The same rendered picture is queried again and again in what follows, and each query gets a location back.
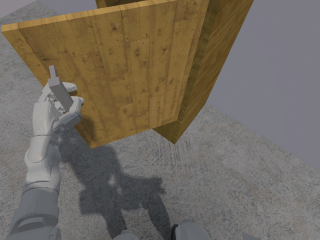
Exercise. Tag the left robot shin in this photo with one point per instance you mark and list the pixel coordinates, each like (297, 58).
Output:
(126, 232)

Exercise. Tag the left robot hand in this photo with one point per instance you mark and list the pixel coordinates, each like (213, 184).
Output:
(45, 113)

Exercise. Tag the left robot upper arm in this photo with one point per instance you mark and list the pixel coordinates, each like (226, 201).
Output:
(42, 233)

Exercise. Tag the robot shin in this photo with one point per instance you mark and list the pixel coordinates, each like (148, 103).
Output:
(126, 232)
(186, 220)

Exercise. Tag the right robot shin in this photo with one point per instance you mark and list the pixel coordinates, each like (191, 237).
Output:
(186, 220)

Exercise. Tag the handle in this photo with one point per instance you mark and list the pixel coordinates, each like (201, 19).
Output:
(59, 90)

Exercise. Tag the left robot forearm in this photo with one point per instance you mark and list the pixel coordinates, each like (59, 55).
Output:
(39, 199)

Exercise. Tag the cupboard door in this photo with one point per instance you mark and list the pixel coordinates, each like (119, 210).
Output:
(130, 62)

